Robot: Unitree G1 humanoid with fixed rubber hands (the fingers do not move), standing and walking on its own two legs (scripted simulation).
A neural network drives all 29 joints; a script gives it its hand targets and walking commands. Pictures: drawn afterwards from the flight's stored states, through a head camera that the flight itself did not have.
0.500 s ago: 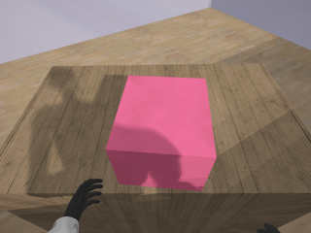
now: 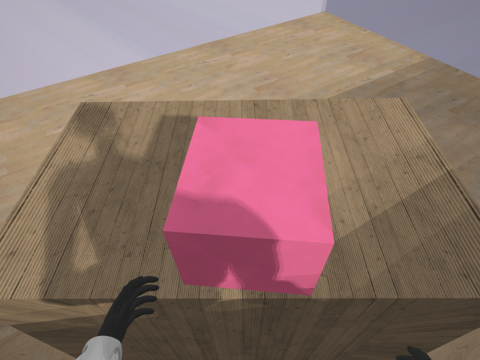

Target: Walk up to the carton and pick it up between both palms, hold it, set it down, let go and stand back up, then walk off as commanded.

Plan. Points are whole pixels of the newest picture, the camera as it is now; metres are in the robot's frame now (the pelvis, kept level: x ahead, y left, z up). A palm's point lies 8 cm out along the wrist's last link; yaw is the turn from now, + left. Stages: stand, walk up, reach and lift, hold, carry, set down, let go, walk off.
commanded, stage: stand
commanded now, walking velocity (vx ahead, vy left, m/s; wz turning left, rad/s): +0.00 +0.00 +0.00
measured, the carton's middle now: (251, 201) +0.41 +0.00 +0.00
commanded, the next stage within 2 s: walk off in 0.74 s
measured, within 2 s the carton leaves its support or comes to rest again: neither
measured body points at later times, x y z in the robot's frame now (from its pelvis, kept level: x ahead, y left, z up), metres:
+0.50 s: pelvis +0.00 +0.00 +0.00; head +0.00 +0.00 +0.45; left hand +0.20 +0.22 -0.03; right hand +0.10 -0.30 -0.11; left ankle +0.03 +0.13 -0.74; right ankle -0.03 -0.10 -0.74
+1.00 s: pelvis +0.00 +0.00 +0.00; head +0.00 +0.00 +0.45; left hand +0.20 +0.22 -0.03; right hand +0.10 -0.30 -0.11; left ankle +0.03 +0.13 -0.74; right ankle -0.03 -0.10 -0.74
